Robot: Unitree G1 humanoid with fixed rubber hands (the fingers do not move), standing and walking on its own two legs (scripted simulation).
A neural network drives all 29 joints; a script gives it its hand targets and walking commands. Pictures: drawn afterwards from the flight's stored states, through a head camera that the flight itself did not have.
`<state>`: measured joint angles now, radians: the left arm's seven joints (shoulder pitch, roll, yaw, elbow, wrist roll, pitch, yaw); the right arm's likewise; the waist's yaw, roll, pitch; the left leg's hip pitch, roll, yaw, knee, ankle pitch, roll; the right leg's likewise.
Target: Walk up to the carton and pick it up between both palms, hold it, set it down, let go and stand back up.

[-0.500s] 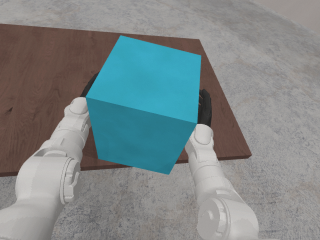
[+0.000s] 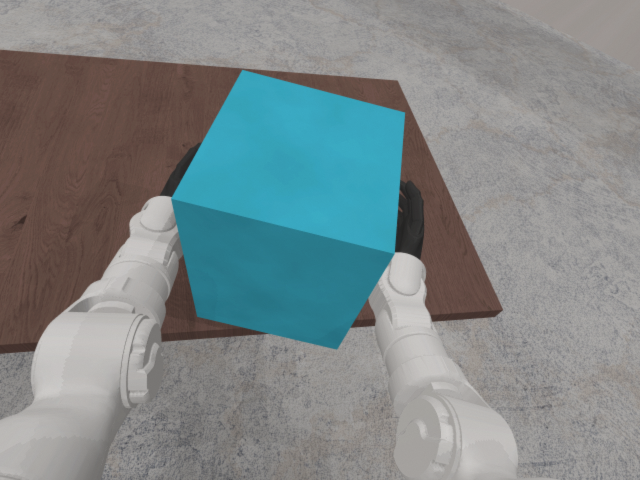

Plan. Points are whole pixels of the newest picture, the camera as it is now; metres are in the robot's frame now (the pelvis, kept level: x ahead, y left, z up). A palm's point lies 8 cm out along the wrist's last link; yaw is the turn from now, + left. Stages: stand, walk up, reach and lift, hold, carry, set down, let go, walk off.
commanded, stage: reach and lift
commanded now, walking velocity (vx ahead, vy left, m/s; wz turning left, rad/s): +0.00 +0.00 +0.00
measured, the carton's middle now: (293, 221) +0.42 -0.01 +0.08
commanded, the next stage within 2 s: none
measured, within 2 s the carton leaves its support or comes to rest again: leaves its support in 0.06 s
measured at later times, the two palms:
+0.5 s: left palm (185, 195) +0.45 +0.13 +0.09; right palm (412, 251) +0.37 -0.15 +0.08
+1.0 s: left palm (179, 193) +0.44 +0.13 +0.10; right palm (414, 243) +0.37 -0.15 +0.10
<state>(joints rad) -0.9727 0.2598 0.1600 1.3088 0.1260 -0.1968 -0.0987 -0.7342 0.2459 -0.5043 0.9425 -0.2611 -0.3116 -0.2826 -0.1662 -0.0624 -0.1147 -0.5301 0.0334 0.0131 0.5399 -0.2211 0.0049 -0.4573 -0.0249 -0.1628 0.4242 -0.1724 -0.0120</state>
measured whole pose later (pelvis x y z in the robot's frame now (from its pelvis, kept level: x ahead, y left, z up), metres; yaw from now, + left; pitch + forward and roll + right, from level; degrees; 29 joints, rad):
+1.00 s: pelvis -0.01 -0.01 +0.00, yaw +0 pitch +12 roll -2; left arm -0.88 0.24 0.13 1.17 0.13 -0.23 -0.05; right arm -0.72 0.19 -0.39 1.01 -0.15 -0.45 -0.29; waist -0.14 -0.04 -0.16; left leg -0.53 0.05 0.01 0.51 -0.19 0.00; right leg -0.45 -0.01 -0.16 0.38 -0.14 -0.01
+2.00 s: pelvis -0.03 -0.02 +0.01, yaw +0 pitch -1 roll -2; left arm -0.89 0.21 0.09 0.78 0.11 0.52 0.03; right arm -0.82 0.05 -0.20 0.86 0.10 0.23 -0.25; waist -0.10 -0.04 -0.18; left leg -0.27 0.05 0.01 0.45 -0.17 0.00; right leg -0.21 -0.01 -0.16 0.37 -0.14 -0.01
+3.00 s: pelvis -0.04 -0.02 +0.01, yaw +0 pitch -2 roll -2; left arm -0.88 0.17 0.11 0.56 0.11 0.74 0.10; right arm -0.87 -0.03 -0.11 0.77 0.23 0.40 -0.24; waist -0.10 -0.04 -0.17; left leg -0.26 0.04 0.01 0.45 -0.16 0.00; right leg -0.20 -0.01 -0.16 0.37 -0.13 -0.01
